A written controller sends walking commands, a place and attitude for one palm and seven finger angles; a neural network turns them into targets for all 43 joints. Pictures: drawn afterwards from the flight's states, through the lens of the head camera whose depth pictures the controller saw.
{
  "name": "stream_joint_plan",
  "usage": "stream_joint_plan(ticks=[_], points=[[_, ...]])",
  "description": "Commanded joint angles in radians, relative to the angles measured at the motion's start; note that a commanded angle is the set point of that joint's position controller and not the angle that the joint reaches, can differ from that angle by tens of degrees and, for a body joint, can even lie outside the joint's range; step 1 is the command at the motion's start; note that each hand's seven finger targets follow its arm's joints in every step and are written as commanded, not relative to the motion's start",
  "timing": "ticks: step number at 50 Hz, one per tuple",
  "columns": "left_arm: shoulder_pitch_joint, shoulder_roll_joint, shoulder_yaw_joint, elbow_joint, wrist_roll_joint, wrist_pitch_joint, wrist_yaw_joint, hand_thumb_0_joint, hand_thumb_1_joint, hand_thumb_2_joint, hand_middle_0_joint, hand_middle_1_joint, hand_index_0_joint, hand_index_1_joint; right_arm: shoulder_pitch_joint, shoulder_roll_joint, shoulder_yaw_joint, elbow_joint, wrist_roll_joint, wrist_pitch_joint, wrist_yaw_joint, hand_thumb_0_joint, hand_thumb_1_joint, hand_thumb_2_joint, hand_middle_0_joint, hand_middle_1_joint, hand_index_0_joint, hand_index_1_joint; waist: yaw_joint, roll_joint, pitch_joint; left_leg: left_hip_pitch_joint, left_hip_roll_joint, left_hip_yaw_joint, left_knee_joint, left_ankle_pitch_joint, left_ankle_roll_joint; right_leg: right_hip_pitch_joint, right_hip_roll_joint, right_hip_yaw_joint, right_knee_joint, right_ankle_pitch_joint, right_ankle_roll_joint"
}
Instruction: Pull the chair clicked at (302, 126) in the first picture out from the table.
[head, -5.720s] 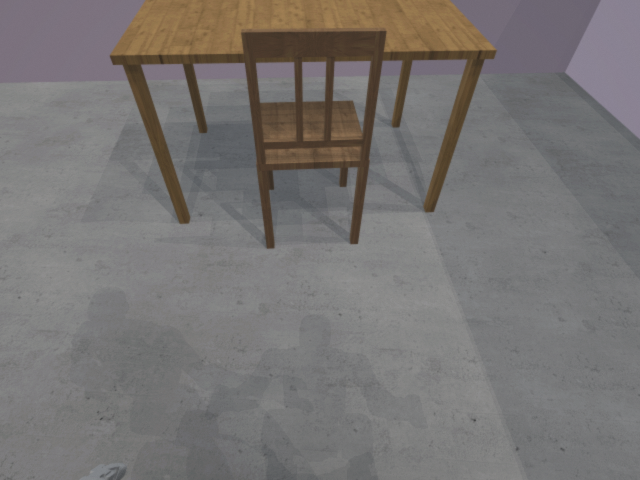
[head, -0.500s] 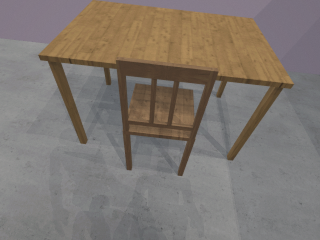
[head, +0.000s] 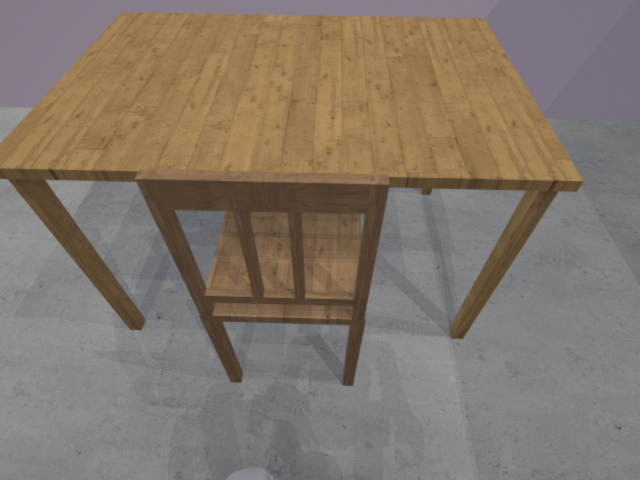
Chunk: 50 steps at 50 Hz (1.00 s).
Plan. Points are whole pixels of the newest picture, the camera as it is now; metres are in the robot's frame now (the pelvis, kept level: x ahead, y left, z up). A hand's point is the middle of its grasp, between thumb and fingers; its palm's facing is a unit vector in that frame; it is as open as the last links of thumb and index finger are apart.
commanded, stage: come to a stop and stand still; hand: left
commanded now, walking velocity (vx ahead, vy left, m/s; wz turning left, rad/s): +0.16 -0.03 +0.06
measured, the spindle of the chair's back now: (250, 256) +0.51 +0.15 -0.11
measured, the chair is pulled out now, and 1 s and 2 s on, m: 0.00 0.00 0.00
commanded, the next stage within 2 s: look again from close up in 1.28 s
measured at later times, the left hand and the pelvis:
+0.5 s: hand out of the picture +0.06 +0.17 -0.17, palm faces +0.04 -0.96 -0.28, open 7.4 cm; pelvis +0.06 -0.02 -0.01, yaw -1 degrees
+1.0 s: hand out of the picture +0.05 +0.19 -0.18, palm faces +0.06 -0.97 -0.23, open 7.4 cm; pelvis +0.03 +0.00 +0.00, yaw +0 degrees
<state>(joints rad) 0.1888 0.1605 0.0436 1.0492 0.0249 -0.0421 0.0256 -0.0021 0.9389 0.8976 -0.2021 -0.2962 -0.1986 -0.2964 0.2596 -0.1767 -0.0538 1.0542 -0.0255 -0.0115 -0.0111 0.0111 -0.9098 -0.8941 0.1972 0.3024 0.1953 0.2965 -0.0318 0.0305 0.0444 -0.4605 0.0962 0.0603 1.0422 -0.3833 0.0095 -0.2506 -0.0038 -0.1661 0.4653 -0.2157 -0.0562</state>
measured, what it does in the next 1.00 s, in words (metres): steps on the spot: left foot, then right foot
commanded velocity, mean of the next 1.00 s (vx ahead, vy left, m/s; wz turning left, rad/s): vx -0.06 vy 0.05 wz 0.00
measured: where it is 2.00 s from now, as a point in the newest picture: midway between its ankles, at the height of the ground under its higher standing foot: outside the picture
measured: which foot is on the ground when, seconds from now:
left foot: up 0.00-0.12, down 0.14-0.52, up 0.54-0.94, down 0.96-1.00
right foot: down 0.00-0.20, up 0.22-0.48, down 0.50-1.00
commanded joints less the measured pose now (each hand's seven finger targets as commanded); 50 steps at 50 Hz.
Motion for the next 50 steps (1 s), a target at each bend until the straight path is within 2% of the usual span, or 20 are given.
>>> stream_joint_plan(ticks=[1, 5, 6, 7, 8, 9, 16, 19, 23, 24, 25, 26, 29, 32, 37, 41, 44, 46, 48, 50], points=[[0.065, 0.123, 0.015, -0.019, 0.000, -0.014, -0.005, 0.000, 0.900, 0.900, -0.200, -0.300, -0.200, -0.300, 0.072, 0.018, 0.014, -0.031, 0.003, -0.011, 0.011, 0.000, -0.900, -0.900, 0.200, 0.300, 0.200, 0.300, 0.013, -0.144, -0.020, 0.089, -0.007, 0.027, -0.233, 0.042, -0.010, -0.017, -0.245, 0.171, -0.239, 0.166, -0.139], [0.054, 0.105, 0.005, -0.001, -0.015, -0.001, -0.002, 0.000, 0.900, 0.900, -0.200, -0.300, -0.200, -0.300, 0.076, 0.010, 0.028, -0.007, 0.006, -0.028, 0.001, 0.000, -0.900, -0.900, 0.200, 0.300, 0.200, 0.300, 0.000, -0.085, -0.010, 0.284, -0.031, 0.023, -0.543, 0.256, -0.024, -0.027, -0.191, 0.144, -0.127, 0.195, -0.075], [0.071, 0.072, -0.005, 0.008, -0.017, 0.002, 0.000, 0.000, 0.900, 0.900, -0.200, -0.300, -0.200, -0.300, 0.104, -0.012, 0.034, 0.007, 0.007, -0.036, -0.003, 0.000, -0.900, -0.900, 0.200, 0.300, 0.200, 0.300, 0.001, -0.017, -0.032, 0.346, 0.006, -0.042, -0.616, 0.464, -0.018, -0.013, -0.135, 0.117, -0.044, 0.207, -0.027], [0.111, 0.039, -0.015, 0.011, -0.023, 0.011, 0.005, 0.000, 0.900, 0.900, -0.200, -0.300, -0.200, -0.300, 0.098, -0.064, 0.034, 0.002, 0.003, -0.042, -0.012, 0.000, -0.900, -0.900, 0.200, 0.300, 0.200, 0.300, 0.030, 0.090, -0.058, 0.349, 0.113, -0.150, -0.645, 0.722, 0.030, 0.005, -0.085, 0.104, -0.002, 0.090, 0.025], [0.148, 0.026, -0.020, 0.021, -0.022, 0.020, 0.012, 0.000, 0.900, 0.900, -0.200, -0.300, -0.200, -0.300, 0.060, -0.095, 0.033, -0.005, 0.004, -0.034, -0.020, 0.000, -0.900, -0.900, 0.200, 0.300, 0.200, 0.300, 0.053, 0.113, -0.047, 0.306, 0.176, -0.190, -0.658, 0.801, 0.074, 0.049, -0.058, 0.091, -0.001, -0.063, 0.047], [0.177, 0.028, -0.022, 0.042, -0.021, 0.034, 0.018, 0.000, 0.900, 0.900, -0.200, -0.300, -0.200, -0.300, 0.020, -0.095, 0.036, -0.002, 0.010, -0.033, -0.031, 0.000, -0.900, -0.900, 0.200, 0.300, 0.200, 0.300, 0.070, 0.215, -0.040, 0.281, 0.193, -0.213, -0.692, 0.881, 0.101, 0.071, -0.055, 0.086, 0.023, -0.126, 0.065], [0.159, 0.092, 0.000, 0.015, -0.012, 0.072, 0.024, 0.000, 0.900, 0.900, -0.200, -0.300, -0.200, -0.300, -0.023, -0.139, -0.011, -0.023, 0.016, 0.010, -0.049, 0.000, -0.900, -0.900, 0.200, 0.300, 0.200, 0.300, 0.037, 0.093, -0.110, 0.501, 0.226, -0.182, -0.653, 1.109, 0.161, -0.086, -0.070, 0.142, 0.214, -0.250, 0.076], [0.149, 0.076, 0.009, -0.005, -0.011, 0.077, 0.023, 0.000, 0.900, 0.900, -0.200, -0.300, -0.200, -0.300, -0.057, -0.150, -0.026, -0.046, 0.010, 0.028, -0.042, 0.000, -0.900, -0.900, 0.200, 0.300, 0.200, 0.300, 0.034, 0.070, -0.129, 0.461, 0.224, -0.145, -0.632, 1.035, 0.179, -0.094, -0.053, 0.140, 0.297, -0.278, 0.073], [0.224, 0.068, 0.007, 0.002, -0.002, 0.064, 0.025, 0.000, 0.900, 0.900, -0.200, -0.300, -0.200, -0.300, -0.127, -0.133, -0.027, -0.071, 0.013, 0.038, -0.023, 0.000, -0.900, -0.900, 0.200, 0.300, 0.200, 0.300, 0.082, 0.028, -0.152, 0.313, 0.133, -0.078, -0.559, 0.588, 0.087, 0.067, -0.068, 0.128, 0.008, 0.017, 0.074], [0.206, 0.115, 0.007, -0.002, 0.004, 0.051, 0.027, 0.000, 0.900, 0.900, -0.200, -0.300, -0.200, -0.300, -0.115, -0.090, -0.020, -0.073, 0.022, 0.039, -0.015, 0.000, -0.900, -0.900, 0.200, 0.300, 0.200, 0.300, 0.073, -0.109, -0.127, 0.225, 0.040, -0.041, -0.492, 0.333, 0.024, 0.097, -0.150, 0.256, -0.112, 0.152, 0.044], [0.149, 0.174, 0.005, -0.019, 0.005, 0.044, 0.024, 0.000, 0.900, 0.900, -0.200, -0.300, -0.200, -0.300, -0.100, -0.045, -0.010, -0.084, 0.029, 0.048, -0.005, 0.000, -0.900, -0.900, 0.200, 0.300, 0.200, 0.300, 0.039, -0.250, -0.062, 0.158, -0.065, 0.017, -0.460, 0.015, -0.031, 0.038, -0.310, 0.401, -0.179, 0.170, -0.034], [0.126, 0.205, 0.009, -0.033, 0.002, 0.044, 0.019, 0.000, 0.900, 0.900, -0.200, -0.300, -0.200, -0.300, -0.133, -0.060, -0.014, -0.085, 0.020, 0.066, -0.003, 0.000, -0.900, -0.900, 0.200, 0.300, 0.200, 0.300, 0.064, -0.258, -0.021, 0.177, -0.079, -0.013, -0.348, -0.118, -0.037, -0.081, -0.371, 0.463, -0.247, 0.080, -0.104], [0.076, 0.199, 0.007, -0.036, 0.000, 0.042, 0.018, 0.000, 0.900, 0.900, -0.200, -0.300, -0.200, -0.300, -0.115, -0.077, -0.018, -0.055, 0.011, 0.070, 0.006, 0.000, -0.900, -0.900, 0.200, 0.300, 0.200, 0.300, 0.048, -0.160, 0.027, 0.096, -0.074, -0.072, -0.153, -0.064, -0.031, -0.060, -0.324, 0.425, -0.227, 0.115, -0.127], [0.109, 0.203, 0.017, -0.044, 0.000, 0.033, 0.020, 0.000, 0.900, 0.900, -0.200, -0.300, -0.200, -0.300, -0.075, -0.091, -0.013, -0.049, 0.010, 0.058, 0.009, 0.000, -0.900, -0.900, 0.200, 0.300, 0.200, 0.300, 0.064, -0.174, -0.011, 0.024, -0.077, -0.067, -0.100, -0.027, -0.049, 0.082, -0.308, 0.359, -0.159, 0.325, -0.121], [0.180, 0.214, 0.030, -0.038, 0.004, 0.032, 0.030, 0.000, 0.900, 0.900, -0.200, -0.300, -0.200, -0.300, -0.091, -0.086, -0.004, -0.082, 0.013, 0.055, 0.005, 0.000, -0.900, -0.900, 0.200, 0.300, 0.200, 0.300, 0.100, -0.173, -0.071, 0.004, -0.080, -0.058, -0.165, -0.061, -0.066, 0.222, -0.328, 0.362, -0.110, 0.533, -0.143], [0.151, 0.220, 0.033, -0.043, 0.008, 0.039, 0.026, 0.000, 0.900, 0.900, -0.200, -0.300, -0.200, -0.300, -0.070, -0.069, 0.006, -0.085, 0.018, 0.047, 0.004, 0.000, -0.900, -0.900, 0.200, 0.300, 0.200, 0.300, 0.096, -0.215, -0.086, 0.105, -0.085, -0.033, -0.328, -0.059, -0.056, 0.182, -0.303, 0.348, -0.132, 0.409, -0.132], [0.089, 0.212, 0.030, -0.042, 0.001, 0.045, 0.020, 0.000, 0.900, 0.900, -0.200, -0.300, -0.200, -0.300, -0.004, -0.053, 0.012, -0.056, 0.019, 0.039, 0.000, 0.000, -0.900, -0.900, 0.200, 0.300, 0.200, 0.300, 0.060, -0.222, -0.077, 0.277, -0.097, -0.005, -0.536, 0.068, -0.045, 0.056, -0.250, 0.308, -0.143, 0.181, -0.082], [0.047, 0.175, 0.019, -0.045, -0.008, 0.052, 0.018, 0.000, 0.900, 0.900, -0.200, -0.300, -0.200, -0.300, 0.059, -0.065, 0.017, -0.025, 0.017, 0.024, -0.004, 0.000, -0.900, -0.900, 0.200, 0.300, 0.200, 0.300, 0.026, -0.153, -0.045, 0.405, -0.065, -0.023, -0.704, 0.174, -0.030, -0.066, -0.181, 0.264, -0.097, -0.010, -0.016], [0.063, 0.097, 0.005, -0.053, -0.011, 0.061, 0.011, 0.000, 0.900, 0.900, -0.200, -0.300, -0.200, -0.300, 0.037, -0.139, 0.013, -0.039, 0.007, 0.015, -0.011, 0.000, -0.900, -0.900, 0.200, 0.300, 0.200, 0.300, 0.051, 0.063, -0.016, 0.281, 0.100, -0.194, -0.765, 0.203, 0.038, -0.058, -0.064, 0.162, 0.005, -0.094, 0.047], [0.056, 0.077, -0.005, -0.030, -0.004, 0.071, 0.009, 0.000, 0.900, 0.900, -0.200, -0.300, -0.200, -0.300, -0.018, -0.137, 0.018, -0.035, 0.007, 0.009, -0.020, 0.000, -0.900, -0.900, 0.200, 0.300, 0.200, 0.300, 0.064, 0.175, 0.020, 0.172, 0.124, -0.239, -0.854, 0.158, 0.076, 0.011, -0.051, 0.112, 0.082, -0.102, 0.070]])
